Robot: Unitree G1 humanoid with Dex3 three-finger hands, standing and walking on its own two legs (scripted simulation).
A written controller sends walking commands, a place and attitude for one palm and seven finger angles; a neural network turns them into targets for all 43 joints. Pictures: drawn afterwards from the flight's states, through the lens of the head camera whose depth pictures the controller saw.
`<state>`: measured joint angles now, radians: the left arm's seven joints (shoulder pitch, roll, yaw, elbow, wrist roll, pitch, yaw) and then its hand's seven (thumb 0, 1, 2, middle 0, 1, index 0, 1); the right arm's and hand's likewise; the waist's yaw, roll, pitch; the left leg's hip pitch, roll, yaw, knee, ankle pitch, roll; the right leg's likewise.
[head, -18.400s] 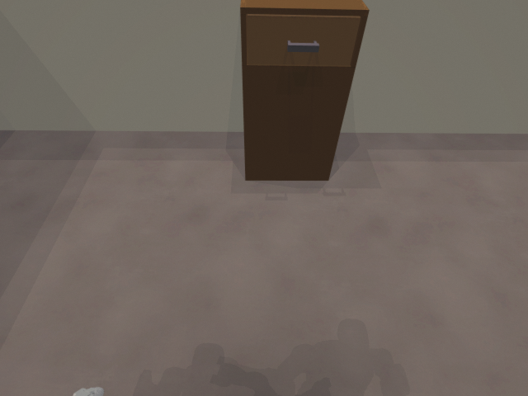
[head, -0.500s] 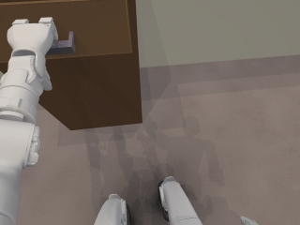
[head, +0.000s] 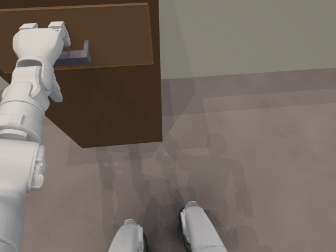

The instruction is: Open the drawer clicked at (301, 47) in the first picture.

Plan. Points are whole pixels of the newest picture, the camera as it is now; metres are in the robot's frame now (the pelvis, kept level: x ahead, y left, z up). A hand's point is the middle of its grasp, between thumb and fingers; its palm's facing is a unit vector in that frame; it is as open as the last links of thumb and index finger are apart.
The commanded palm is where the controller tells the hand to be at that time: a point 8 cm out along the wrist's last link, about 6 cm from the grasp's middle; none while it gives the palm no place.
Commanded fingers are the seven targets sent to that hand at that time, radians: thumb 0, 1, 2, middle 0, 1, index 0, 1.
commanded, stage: lift the fingers back up to retry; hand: left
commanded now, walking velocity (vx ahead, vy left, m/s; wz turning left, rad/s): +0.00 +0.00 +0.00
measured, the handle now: (65, 52) +0.60 +0.18 +0.06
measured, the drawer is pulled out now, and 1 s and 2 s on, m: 0.00 0.00 0.00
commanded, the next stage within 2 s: re-aim the fingers above the handle in 0.64 s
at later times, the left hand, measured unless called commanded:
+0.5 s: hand (47, 60) +0.56 +0.21 +0.08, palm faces -0.06 -0.02 -1.00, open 13.5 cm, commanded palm +0.54 +0.22 +0.16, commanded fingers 0.00 -0.50 0.30 -0.30 -1.20 -0.30 -1.20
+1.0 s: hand (46, 58) +0.56 +0.21 +0.09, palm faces -0.04 -0.01 -1.00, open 13.4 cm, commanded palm +0.54 +0.21 +0.16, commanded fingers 0.00 -0.50 0.30 -0.30 -1.20 -0.30 -1.20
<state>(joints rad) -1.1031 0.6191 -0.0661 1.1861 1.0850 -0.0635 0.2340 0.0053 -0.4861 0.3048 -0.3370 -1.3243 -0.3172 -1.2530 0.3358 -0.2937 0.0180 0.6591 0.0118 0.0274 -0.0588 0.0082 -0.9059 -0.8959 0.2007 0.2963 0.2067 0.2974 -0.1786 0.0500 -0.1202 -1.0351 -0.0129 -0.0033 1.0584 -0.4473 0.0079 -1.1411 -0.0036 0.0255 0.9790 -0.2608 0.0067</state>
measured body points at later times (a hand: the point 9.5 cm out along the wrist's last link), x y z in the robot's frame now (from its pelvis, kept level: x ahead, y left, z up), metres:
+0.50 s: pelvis +0.05 +0.02 +0.05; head +0.17 +0.00 +0.48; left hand +0.55 +0.21 +0.14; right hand +0.05 -0.26 -0.09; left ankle +0.02 +0.12 -0.66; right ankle +0.10 -0.12 -0.66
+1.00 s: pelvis +0.08 +0.01 +0.06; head +0.18 +0.00 +0.49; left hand +0.55 +0.21 +0.14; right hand +0.14 -0.26 -0.08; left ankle +0.02 +0.12 -0.66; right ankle +0.10 -0.12 -0.66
